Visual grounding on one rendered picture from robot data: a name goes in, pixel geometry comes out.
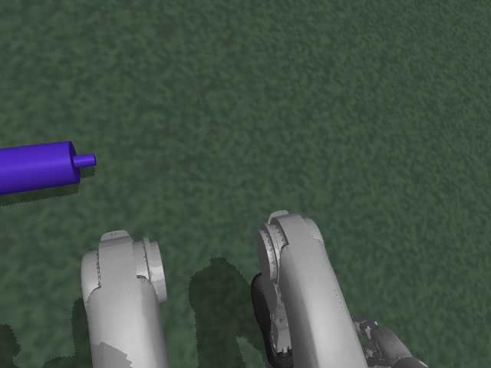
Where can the bottle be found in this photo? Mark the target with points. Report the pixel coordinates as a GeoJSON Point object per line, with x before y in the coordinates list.
{"type": "Point", "coordinates": [26, 168]}

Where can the right robot foot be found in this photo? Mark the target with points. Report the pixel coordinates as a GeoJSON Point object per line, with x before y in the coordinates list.
{"type": "Point", "coordinates": [262, 316]}

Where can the right robot hand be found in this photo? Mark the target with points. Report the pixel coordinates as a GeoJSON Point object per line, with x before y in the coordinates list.
{"type": "Point", "coordinates": [386, 349]}

